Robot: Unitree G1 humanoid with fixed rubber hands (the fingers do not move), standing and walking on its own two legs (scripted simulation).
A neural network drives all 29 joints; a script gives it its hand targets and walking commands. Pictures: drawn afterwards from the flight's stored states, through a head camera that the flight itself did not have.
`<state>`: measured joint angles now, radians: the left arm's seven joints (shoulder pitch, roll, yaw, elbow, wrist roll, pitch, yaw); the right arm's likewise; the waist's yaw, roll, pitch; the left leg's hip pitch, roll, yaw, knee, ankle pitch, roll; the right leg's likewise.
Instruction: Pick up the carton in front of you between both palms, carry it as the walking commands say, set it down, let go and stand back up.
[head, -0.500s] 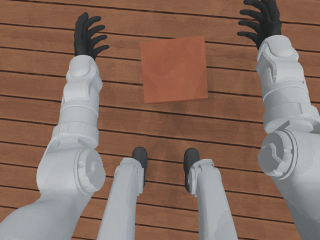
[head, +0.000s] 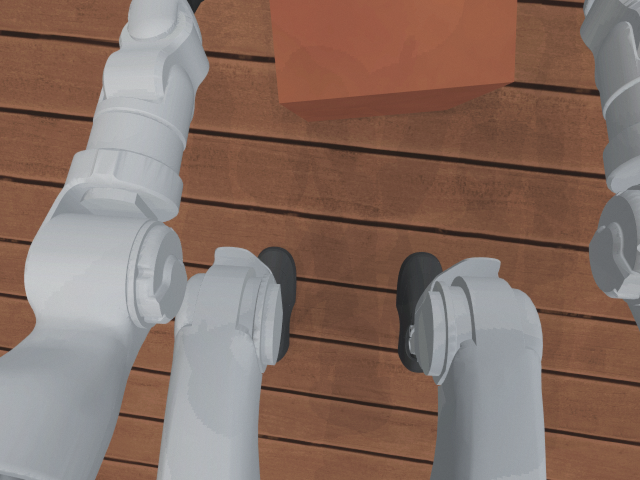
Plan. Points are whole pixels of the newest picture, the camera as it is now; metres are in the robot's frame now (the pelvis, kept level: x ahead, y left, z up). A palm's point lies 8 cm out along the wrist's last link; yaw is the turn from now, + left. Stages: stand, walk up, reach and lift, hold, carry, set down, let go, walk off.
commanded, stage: reach and lift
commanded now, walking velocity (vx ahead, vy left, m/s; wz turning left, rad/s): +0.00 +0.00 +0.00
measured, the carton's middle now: (379, 17) +0.57 -0.04 -0.28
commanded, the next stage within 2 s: none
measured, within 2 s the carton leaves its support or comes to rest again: leaves its support in 1.02 s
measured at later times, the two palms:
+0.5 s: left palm (209, 3) +0.57 +0.13 -0.21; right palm out of the picture +0.58 -0.21 -0.21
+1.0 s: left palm out of the picture +0.57 +0.12 -0.20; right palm out of the picture +0.58 -0.19 -0.21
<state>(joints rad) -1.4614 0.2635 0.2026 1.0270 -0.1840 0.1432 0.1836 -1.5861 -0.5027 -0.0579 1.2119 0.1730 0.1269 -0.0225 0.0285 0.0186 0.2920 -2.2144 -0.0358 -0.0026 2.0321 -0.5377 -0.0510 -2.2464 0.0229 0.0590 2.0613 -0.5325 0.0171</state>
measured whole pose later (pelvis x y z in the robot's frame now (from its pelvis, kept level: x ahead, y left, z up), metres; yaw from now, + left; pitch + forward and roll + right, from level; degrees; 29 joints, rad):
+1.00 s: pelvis +0.01 -0.01 -0.05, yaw +0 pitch +35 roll +2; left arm -1.51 0.21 0.34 0.98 -0.06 0.20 0.14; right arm -1.59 -0.39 -0.10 1.11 0.08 0.22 0.00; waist -0.01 0.04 0.42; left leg -2.24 -0.07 -0.03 2.22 -0.60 -0.07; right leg -2.26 0.00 0.03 2.25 -0.61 0.00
